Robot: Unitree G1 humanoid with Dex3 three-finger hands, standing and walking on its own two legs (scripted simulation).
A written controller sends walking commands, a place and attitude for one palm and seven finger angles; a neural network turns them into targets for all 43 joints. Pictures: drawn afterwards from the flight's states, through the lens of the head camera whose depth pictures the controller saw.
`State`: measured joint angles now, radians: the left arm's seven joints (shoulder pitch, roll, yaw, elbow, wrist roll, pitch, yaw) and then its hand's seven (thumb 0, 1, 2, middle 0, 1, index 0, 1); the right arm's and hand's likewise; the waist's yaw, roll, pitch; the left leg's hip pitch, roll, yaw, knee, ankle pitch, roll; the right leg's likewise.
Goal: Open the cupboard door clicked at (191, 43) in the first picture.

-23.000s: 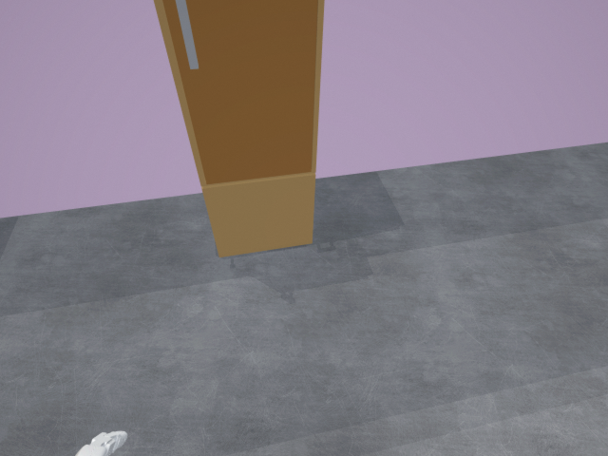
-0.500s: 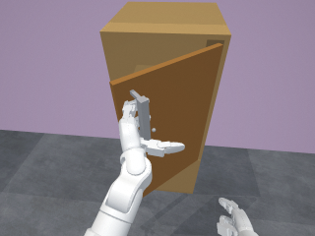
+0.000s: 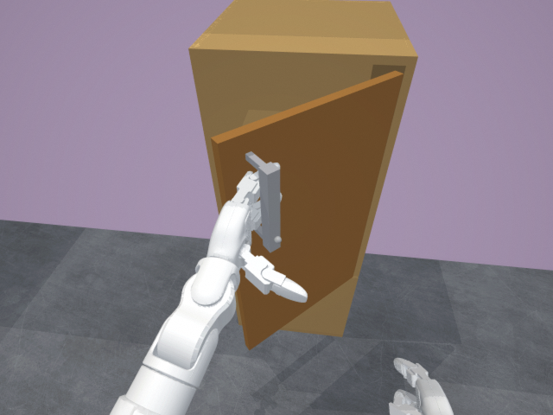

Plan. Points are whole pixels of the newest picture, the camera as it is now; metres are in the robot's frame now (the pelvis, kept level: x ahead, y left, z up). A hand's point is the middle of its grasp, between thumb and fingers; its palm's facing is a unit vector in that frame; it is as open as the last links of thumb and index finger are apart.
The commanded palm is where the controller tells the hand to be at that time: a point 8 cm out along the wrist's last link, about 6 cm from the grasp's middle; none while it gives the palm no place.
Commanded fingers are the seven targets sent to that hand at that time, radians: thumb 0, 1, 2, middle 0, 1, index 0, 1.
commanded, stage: slide the hand sideways off the handle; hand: left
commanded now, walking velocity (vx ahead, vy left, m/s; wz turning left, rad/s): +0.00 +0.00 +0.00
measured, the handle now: (262, 203) +0.37 +0.06 +0.15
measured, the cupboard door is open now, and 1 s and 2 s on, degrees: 44 44 44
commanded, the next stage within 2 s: draw the hand back to the body in 0.98 s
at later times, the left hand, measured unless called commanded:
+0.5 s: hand (254, 258) +0.27 +0.06 +0.15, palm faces -0.11 -0.99 +0.00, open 16.2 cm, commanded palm +0.23 +0.11 +0.15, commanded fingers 0.00 -0.50 0.30 -0.15 -0.30 -0.15 -0.30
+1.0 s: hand (209, 293) +0.22 +0.10 +0.14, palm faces -0.04 -1.00 -0.05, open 16.3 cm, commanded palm +0.19 +0.15 +0.15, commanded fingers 0.00 -0.50 0.30 -0.15 -0.30 -0.15 -0.30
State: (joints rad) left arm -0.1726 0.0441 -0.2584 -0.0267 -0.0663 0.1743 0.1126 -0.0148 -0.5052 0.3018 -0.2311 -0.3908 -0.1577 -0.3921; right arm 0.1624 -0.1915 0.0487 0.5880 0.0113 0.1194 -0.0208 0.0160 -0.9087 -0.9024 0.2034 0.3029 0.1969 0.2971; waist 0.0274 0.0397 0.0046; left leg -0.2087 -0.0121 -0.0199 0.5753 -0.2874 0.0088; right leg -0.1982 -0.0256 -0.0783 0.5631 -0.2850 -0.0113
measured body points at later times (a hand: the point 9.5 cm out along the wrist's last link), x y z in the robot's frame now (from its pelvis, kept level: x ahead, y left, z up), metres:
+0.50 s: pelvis +0.01 -0.01 +0.00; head -0.02 -0.02 +0.45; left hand +0.27 +0.11 +0.15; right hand +0.21 -0.21 -0.06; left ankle +0.02 +0.11 -0.73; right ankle +0.02 -0.11 -0.73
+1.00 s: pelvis +0.03 -0.02 +0.00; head +0.00 -0.03 +0.45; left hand +0.22 +0.16 +0.15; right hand +0.23 -0.22 -0.06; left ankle +0.02 +0.11 -0.73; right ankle +0.02 -0.11 -0.73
